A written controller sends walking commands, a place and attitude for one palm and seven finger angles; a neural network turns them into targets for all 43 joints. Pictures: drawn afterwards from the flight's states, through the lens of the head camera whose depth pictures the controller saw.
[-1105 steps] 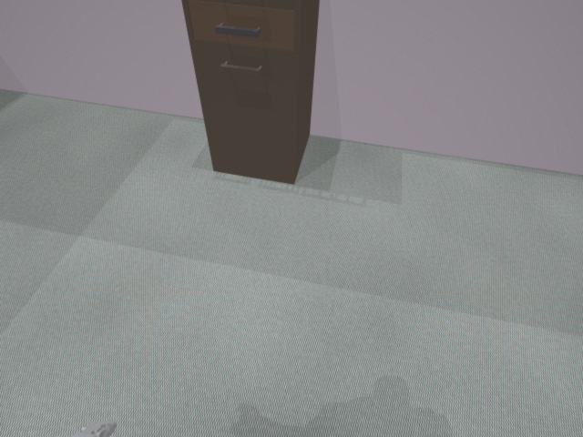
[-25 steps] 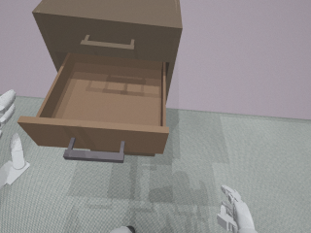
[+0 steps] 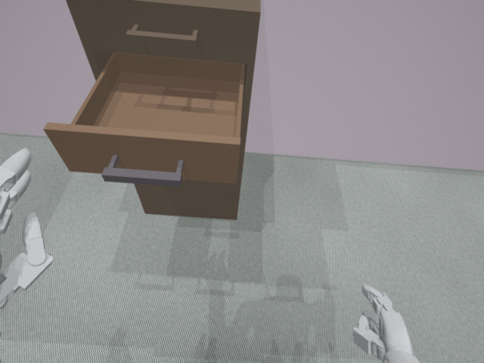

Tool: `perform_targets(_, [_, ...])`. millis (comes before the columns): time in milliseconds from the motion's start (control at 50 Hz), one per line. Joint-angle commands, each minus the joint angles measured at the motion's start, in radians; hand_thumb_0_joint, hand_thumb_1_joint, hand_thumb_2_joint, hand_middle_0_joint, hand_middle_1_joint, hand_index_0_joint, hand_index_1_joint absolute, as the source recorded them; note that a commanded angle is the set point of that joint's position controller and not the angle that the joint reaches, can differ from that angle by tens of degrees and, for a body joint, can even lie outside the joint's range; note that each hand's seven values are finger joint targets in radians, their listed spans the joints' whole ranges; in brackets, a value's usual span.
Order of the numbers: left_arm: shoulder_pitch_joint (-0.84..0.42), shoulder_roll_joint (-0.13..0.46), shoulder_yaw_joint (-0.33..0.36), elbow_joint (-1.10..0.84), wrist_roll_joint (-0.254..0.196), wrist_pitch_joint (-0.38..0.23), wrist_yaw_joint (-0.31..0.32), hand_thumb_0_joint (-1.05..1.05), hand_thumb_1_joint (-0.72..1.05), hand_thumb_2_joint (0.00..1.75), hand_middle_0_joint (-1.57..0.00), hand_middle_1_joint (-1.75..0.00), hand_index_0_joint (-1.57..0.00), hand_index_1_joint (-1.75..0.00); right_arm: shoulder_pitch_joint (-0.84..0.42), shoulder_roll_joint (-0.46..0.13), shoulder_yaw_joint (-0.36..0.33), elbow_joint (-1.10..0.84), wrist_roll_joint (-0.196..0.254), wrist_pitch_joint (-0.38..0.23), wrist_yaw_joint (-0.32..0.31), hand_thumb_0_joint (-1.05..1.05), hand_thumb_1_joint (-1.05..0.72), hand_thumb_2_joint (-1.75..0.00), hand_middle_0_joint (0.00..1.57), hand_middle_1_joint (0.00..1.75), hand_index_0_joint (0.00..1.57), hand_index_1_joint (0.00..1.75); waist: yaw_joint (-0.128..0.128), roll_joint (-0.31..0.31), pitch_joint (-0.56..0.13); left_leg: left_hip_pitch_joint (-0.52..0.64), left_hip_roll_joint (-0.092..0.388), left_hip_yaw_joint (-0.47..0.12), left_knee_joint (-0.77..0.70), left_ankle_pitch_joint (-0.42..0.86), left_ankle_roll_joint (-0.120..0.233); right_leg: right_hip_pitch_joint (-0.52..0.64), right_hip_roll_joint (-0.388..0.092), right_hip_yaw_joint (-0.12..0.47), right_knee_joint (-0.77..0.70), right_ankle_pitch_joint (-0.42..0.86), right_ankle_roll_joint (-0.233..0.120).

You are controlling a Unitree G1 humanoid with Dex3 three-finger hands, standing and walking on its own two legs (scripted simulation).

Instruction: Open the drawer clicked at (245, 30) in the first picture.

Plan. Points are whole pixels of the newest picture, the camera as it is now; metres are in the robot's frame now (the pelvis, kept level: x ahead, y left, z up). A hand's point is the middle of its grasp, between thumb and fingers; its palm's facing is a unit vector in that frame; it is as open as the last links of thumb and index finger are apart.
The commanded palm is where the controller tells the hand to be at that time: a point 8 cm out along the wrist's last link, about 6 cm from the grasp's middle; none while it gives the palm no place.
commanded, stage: stop stepping back and stand still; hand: left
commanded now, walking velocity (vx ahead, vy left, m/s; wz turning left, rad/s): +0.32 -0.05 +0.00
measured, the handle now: (145, 169) +0.48 +0.22 -0.02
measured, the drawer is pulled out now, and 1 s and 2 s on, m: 0.29 0.29 0.29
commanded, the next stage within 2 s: let the arm hang, fingers relaxed in 0.72 s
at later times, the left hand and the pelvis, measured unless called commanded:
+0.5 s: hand out of the picture +0.09 +0.22 +0.17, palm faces +0.39 -0.79 -0.48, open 7.5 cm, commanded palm +0.02 +0.26 +0.19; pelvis -0.09 -0.02 +0.00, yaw +3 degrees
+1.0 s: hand out of the picture +0.06 +0.22 -0.08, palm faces +0.21 -0.92 -0.33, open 7.4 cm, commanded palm none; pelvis -0.10 -0.02 -0.01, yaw +9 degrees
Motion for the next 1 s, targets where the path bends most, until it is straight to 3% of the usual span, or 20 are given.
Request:
perform_targets(0, [0.077,0.178,0.177,-0.327,-0.007,-0.066,0.031,0.0,0.9,0.9,-0.2,-0.3,-0.2,-0.3,-0.023,-0.11,-0.032,-0.154,-0.009,-0.092,0.02,0.0,-0.9,-0.9,0.2,0.3,0.2,0.3,0.003,0.28,-0.194,0.069,0.263,-0.264,-0.189,0.145,0.099,0.04,0.0,0.032,0.063,-0.059,0.022])
perform_targets(80, [0.105,0.15,0.173,-0.161,-0.004,-0.051,0.029,0.0,0.9,0.9,-0.2,-0.3,-0.2,-0.3,-0.05,-0.124,-0.023,-0.158,0.008,-0.068,0.023,0.0,-0.9,-0.9,0.2,0.3,0.2,0.3,0.007,0.203,-0.108,-0.27,0.127,-0.13,-0.176,-0.443,0.02,0.322,0.003,-0.019,-0.188,0.027,0.0])
perform_targets(100, [0.082,0.144,0.159,-0.137,-0.001,-0.049,0.023,0.0,0.9,0.9,-0.2,-0.3,-0.2,-0.3,-0.042,-0.127,-0.035,-0.158,0.01,-0.055,0.023,0.0,-0.9,-0.9,0.2,0.3,0.2,0.3,0.006,0.09,-0.09,-0.239,0.061,-0.064,-0.017,-0.434,-0.004,0.201,-0.047,0.058,-0.286,-0.17,-0.032])
perform_targets(140, [0.02,0.144,0.134,-0.133,-0.007,-0.042,0.014,0.0,0.9,0.9,-0.2,-0.3,-0.2,-0.3,-0.022,-0.131,-0.051,-0.146,0.006,-0.04,0.02,0.0,-0.9,-0.9,0.2,0.3,0.2,0.3,-0.001,-0.186,-0.024,-0.16,-0.033,-0.034,0.61,-0.247,-0.029,-0.169,-0.336,0.512,-0.55,-0.404,-0.187])
perform_targets(220, [-0.058,0.118,0.09,-0.052,0.015,-0.046,0.01,0.0,0.9,0.9,-0.2,-0.3,-0.2,-0.3,-0.02,-0.11,-0.027,-0.111,-0.011,-0.047,0.012,0.0,-0.9,-0.9,0.2,0.3,0.2,0.3,-0.027,-0.09,-0.058,-0.058,0.045,-0.038,0.473,-0.186,-0.007,-0.237,-0.246,0.232,-0.473,-0.309,-0.115])
perform_targets(300, [-0.057,0.123,0.081,-0.153,0.036,-0.062,0.04,0.0,0.9,0.9,-0.2,-0.3,-0.2,-0.3,-0.015,-0.105,-0.016,-0.1,-0.018,-0.103,-0.01,0.0,-0.9,-0.9,0.2,0.3,0.2,0.3,-0.006,0.007,-0.111,0.118,0.024,0.035,-0.107,-0.207,0.036,-0.058,-0.189,0.182,-0.361,-0.217,-0.096])
perform_targets(360, [-0.041,0.145,0.107,-0.26,0.038,-0.085,0.051,0.0,0.9,0.9,-0.2,-0.3,-0.2,-0.3,0.002,-0.141,-0.04,-0.126,-0.021,-0.124,-0.004,0.0,-0.9,-0.9,0.2,0.3,0.2,0.3,0.02,0.363,-0.153,0.211,0.271,-0.265,-0.257,-0.081,0.132,-0.067,0.035,-0.041,0.116,-0.01,0.001])
perform_targets(400, [0.002,0.157,0.141,-0.195,0.029,-0.071,0.045,0.0,0.9,0.9,-0.2,-0.3,-0.2,-0.3,0.012,-0.095,-0.029,-0.099,-0.017,-0.119,0.008,0.0,-0.9,-0.9,0.2,0.3,0.2,0.3,-0.012,0.363,-0.071,0.042,0.326,-0.38,-0.312,-0.25,0.188,-0.141,0.011,0.008,0.326,-0.06,0.009])
perform_targets(480, [0.016,0.135,0.136,-0.112,0.021,-0.067,0.031,0.0,0.9,0.9,-0.2,-0.3,-0.2,-0.3,-0.013,-0.123,-0.026,-0.09,-0.003,-0.107,0.015,0.0,-0.9,-0.9,0.2,0.3,0.2,0.3,0.024,0.196,-0.015,-0.169,0.21,-0.13,-0.114,-0.242,0.088,0.191,0.008,-0.035,-0.112,0.051,0.01])
perform_targets(500, [-0.001,0.137,0.132,-0.085,0.024,-0.074,0.025,0.0,0.9,0.9,-0.2,-0.3,-0.2,-0.3,-0.021,-0.128,-0.032,-0.09,-0.002,-0.101,0.013,0.0,-0.9,-0.9,0.2,0.3,0.2,0.3,0.02,0.087,-0.016,-0.223,0.142,-0.095,0.018,-0.276,0.061,0.256,-0.019,0.043,-0.235,0.058,-0.001])
perform_targets(540, [-0.043,0.165,0.154,-0.059,0.014,-0.077,0.023,0.0,0.9,0.9,-0.2,-0.3,-0.2,-0.3,-0.027,-0.122,-0.051,-0.106,0.003,-0.087,0.018,0.0,-0.9,-0.9,0.2,0.3,0.2,0.3,0.01,-0.2,-0.048,-0.282,-0.003,-0.03,0.468,-0.31,0.003,0.165,-0.326,0.576,-0.52,-0.226,-0.138])
perform_targets(580, [-0.046,0.121,0.125,-0.046,0.013,-0.086,0.011,0.0,0.9,0.9,-0.2,-0.3,-0.2,-0.3,0.013,-0.129,-0.061,-0.071,-0.005,-0.066,0.031,0.0,-0.9,-0.9,0.2,0.3,0.2,0.3,-0.022,-0.044,-0.041,-0.216,0.028,-0.101,0.58,-0.184,-0.01,0.023,-0.301,0.529,-0.522,-0.275,-0.1])
perform_targets(640, [-0.019,0.116,0.098,-0.054,0.013,-0.098,0.01,0.0,0.9,0.9,-0.2,-0.3,-0.2,-0.3,-0.008,-0.111,-0.04,-0.086,-0.009,-0.056,0.022,0.0,-0.9,-0.9,0.2,0.3,0.2,0.3,-0.021,-0.051,-0.064,-0.126,0.045,-0.051,0.427,-0.112,-0.016,-0.015,-0.256,0.304,-0.518,-0.144,-0.107])
perform_targets(740, [0.002,0.128,0.089,-0.168,0.029,-0.095,0.045,0.0,0.9,0.9,-0.2,-0.3,-0.2,-0.3,-0.004,-0.098,-0.026,-0.109,-0.023,-0.083,0.001,0.0,-0.9,-0.9,0.2,0.3,0.2,0.3,0.003,0.02,-0.104,0.135,0.019,0.024,-0.058,-0.121,0.021,0.001,-0.208,0.206,-0.452,-0.164,-0.1])
perform_targets(780, [0.008,0.124,0.084,-0.198,0.021,-0.1,0.05,0.0,0.9,0.9,-0.2,-0.3,-0.2,-0.3,0.011,-0.124,-0.034,-0.123,-0.023,-0.092,-0.003,0.0,-0.9,-0.9,0.2,0.3,0.2,0.3,0.002,0.153,-0.097,0.172,0.12,-0.108,-0.213,-0.164,0.053,0.01,-0.114,0.142,-0.285,-0.074,-0.051])
perform_targets(800, [-0.105,-0.125,-0.287,0.687,0.117,0.086,-0.101,0.0,0.9,0.9,-0.2,-0.3,-0.2,-0.3,0.092,-0.232,-0.071,0.133,-0.044,-0.1,0.109,0.0,-0.9,-0.9,0.2,0.3,0.2,0.3,-0.064,0.292,0.007,0.044,0.233,-0.314,-0.091,0.141,0.092,-0.182,-0.076,-0.012,0.059,0.18,0.0])
perform_targets(840, [-0.168,-0.139,-0.268,0.713,0.092,0.192,-0.124,0.0,0.9,0.9,-0.2,-0.3,-0.2,-0.3,0.102,-0.162,-0.049,0.072,-0.05,-0.014,0.09,0.0,-0.9,-0.9,0.2,0.3,0.2,0.3,-0.032,0.163,-0.128,-0.026,0.306,-0.378,-0.143,0.097,0.156,-0.13,-0.011,0.042,0.242,-0.136,0.001])
perform_targets(920, [-0.277,-0.117,-0.287,0.952,0.078,0.183,-0.136,0.0,0.9,0.9,-0.2,-0.3,-0.2,-0.3,0.053,-0.17,-0.026,0.091,-0.061,0.004,0.064,0.0,-0.9,-0.9,0.2,0.3,0.2,0.3,0.033,0.023,-0.173,0.094,0.226,-0.252,-0.021,0.615,0.128,0.015,0.002,0.06,0.03,0.054,0.009])
perform_targets(960, [-0.245,-0.038,-0.275,1.129,0.081,0.179,-0.129,0.0,0.9,0.9,-0.2,-0.3,-0.2,-0.3,0.036,-0.132,-0.024,0.127,-0.035,0.022,0.06,0.0,-0.9,-0.9,0.2,0.3,0.2,0.3,0.049,-0.025,-0.169,0.0,0.056,-0.097,0.077,0.244,0.012,0.222,-0.093,0.228,-0.172,0.551,-0.028])
perform_targets(980, [-0.282,0.003,-0.28,1.195,0.078,0.179,-0.132,0.0,0.9,0.9,-0.2,-0.3,-0.2,-0.3,0.07,-0.113,-0.019,0.149,-0.024,0.032,0.065,0.0,-0.9,-0.9,0.2,0.3,0.2,0.3,0.017,0.062,-0.107,0.018,0.024,-0.073,0.052,-0.004,-0.018,0.131,-0.191,0.292,-0.235,0.528,-0.077])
